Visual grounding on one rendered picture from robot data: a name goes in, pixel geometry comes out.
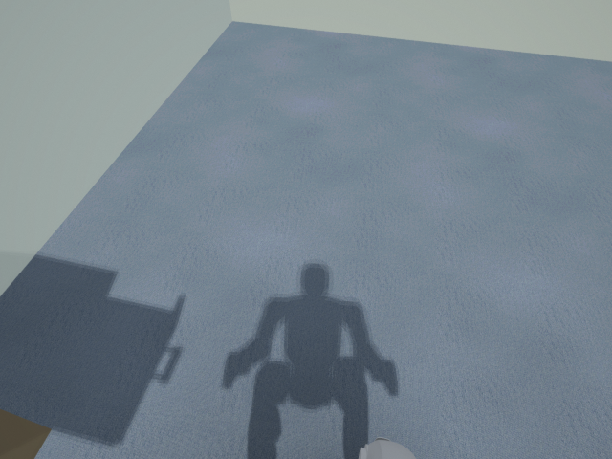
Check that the cabinet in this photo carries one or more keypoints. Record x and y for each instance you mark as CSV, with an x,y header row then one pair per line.
x,y
19,437

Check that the robot right thigh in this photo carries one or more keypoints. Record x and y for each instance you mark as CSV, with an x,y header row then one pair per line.
x,y
382,449

